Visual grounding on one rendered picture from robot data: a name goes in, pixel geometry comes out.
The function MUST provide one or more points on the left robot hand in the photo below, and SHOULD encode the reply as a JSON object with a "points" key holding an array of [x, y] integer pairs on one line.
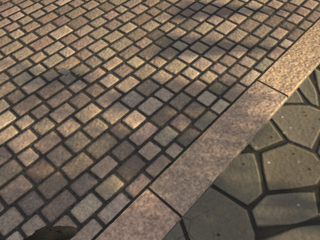
{"points": [[50, 232]]}

